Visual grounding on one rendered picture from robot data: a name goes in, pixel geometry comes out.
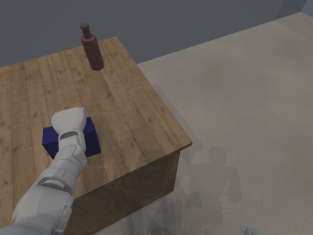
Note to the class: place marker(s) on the table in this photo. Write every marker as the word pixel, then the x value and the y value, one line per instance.
pixel 140 139

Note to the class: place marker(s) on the robot left upper arm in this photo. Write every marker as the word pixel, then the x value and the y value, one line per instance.
pixel 45 211

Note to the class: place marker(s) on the robot right hand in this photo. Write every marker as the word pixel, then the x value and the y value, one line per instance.
pixel 249 230

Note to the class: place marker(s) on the sponge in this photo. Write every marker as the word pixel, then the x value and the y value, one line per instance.
pixel 50 140

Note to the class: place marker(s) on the robot left forearm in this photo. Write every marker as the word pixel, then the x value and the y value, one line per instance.
pixel 64 169

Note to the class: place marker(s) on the robot left hand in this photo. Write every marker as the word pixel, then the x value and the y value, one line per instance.
pixel 73 118

